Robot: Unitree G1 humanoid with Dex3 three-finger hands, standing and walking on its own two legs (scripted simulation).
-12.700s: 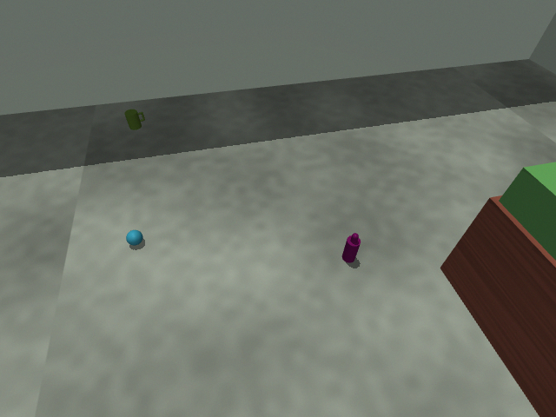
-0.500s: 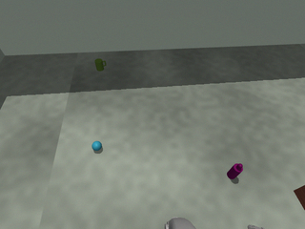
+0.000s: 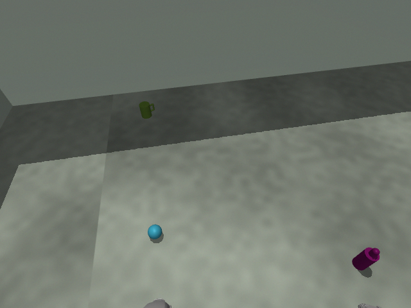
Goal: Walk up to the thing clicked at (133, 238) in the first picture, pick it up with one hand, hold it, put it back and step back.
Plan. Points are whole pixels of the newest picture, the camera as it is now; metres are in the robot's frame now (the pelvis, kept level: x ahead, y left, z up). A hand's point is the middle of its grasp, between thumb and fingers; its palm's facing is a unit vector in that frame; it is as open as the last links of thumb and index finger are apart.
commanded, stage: walk up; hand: left
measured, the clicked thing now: (154, 231) +0.59 +0.26 -0.70
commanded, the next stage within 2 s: none
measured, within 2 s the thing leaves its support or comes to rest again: neither
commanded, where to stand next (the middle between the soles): +0.18 +0.04 m, yaw -5 degrees
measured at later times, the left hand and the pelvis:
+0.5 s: hand (50, 291) +0.20 +0.34 -0.13, palm faces -0.15 -0.91 -0.38, open 7.4 cm; pelvis +0.06 +0.10 +0.01, yaw -6 degrees
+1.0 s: hand (56, 302) +0.18 +0.31 -0.11, palm faces -0.15 -0.92 -0.35, open 7.4 cm; pelvis +0.07 +0.07 +0.04, yaw -8 degrees
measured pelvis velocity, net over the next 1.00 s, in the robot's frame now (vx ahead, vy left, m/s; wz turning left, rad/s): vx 0.07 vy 0.07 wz -0.14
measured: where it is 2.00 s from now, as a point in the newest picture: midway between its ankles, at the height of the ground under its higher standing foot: outside the picture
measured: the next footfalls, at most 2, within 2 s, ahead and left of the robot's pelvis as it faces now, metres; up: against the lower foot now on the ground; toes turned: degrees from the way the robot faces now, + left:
right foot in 0.40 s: +0.14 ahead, -0.03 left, +0.00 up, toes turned -8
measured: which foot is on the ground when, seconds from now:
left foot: down 0.00-1.00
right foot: down 0.00-0.02, up 0.04-0.38, down 0.40-1.00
